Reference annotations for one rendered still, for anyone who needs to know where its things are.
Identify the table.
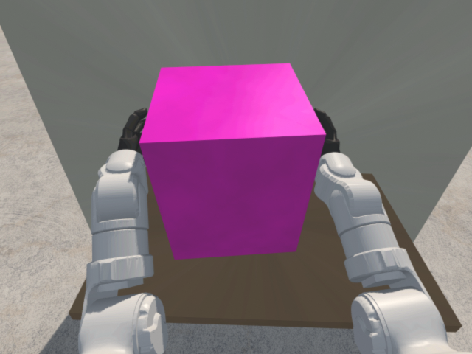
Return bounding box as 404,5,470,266
69,168,462,333

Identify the robot left hand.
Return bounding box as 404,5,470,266
117,108,148,155

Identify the right robot forearm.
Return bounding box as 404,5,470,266
314,153,448,343

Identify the right robot upper arm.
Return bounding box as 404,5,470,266
351,286,472,354

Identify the robot right hand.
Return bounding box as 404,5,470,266
314,108,340,158

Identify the left robot upper arm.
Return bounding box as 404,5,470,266
80,292,168,354

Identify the carton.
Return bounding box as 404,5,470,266
139,63,326,260

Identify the left robot forearm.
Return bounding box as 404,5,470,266
78,150,154,354

